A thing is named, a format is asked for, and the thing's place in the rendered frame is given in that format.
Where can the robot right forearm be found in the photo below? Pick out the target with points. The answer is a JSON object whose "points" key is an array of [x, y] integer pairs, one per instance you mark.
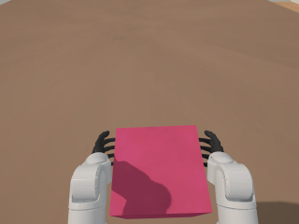
{"points": [[234, 190]]}

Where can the right robot hand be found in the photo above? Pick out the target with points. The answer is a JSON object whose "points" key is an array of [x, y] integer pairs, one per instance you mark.
{"points": [[214, 142]]}

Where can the left robot hand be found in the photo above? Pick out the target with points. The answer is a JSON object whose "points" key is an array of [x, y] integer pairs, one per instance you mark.
{"points": [[101, 141]]}

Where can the robot left forearm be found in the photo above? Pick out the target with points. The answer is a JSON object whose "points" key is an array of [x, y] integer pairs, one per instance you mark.
{"points": [[88, 190]]}

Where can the carton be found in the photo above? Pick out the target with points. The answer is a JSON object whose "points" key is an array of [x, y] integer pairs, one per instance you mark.
{"points": [[158, 172]]}

